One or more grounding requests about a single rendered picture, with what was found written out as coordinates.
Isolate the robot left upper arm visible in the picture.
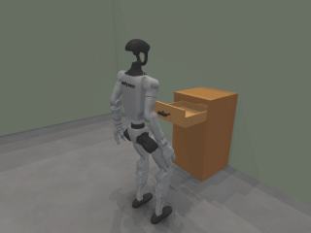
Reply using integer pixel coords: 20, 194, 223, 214
110, 70, 127, 107

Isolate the robot right forearm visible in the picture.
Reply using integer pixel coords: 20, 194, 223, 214
148, 112, 169, 150

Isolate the robot left forearm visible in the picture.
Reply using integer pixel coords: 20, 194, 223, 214
110, 103, 122, 128

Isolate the robot right foot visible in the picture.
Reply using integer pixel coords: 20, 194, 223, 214
151, 206, 172, 224

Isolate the right robot hand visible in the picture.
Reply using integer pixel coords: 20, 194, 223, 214
160, 146, 176, 168

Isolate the cabinet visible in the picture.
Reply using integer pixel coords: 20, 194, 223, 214
172, 86, 238, 182

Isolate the left robot hand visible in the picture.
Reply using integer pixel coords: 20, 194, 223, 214
113, 126, 126, 145

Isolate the robot right upper arm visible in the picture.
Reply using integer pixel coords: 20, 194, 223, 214
143, 76, 159, 122

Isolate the drawer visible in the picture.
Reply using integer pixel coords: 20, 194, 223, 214
153, 100, 208, 128

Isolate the robot head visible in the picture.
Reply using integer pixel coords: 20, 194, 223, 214
125, 39, 150, 77

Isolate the handle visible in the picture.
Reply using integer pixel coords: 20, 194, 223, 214
157, 111, 171, 117

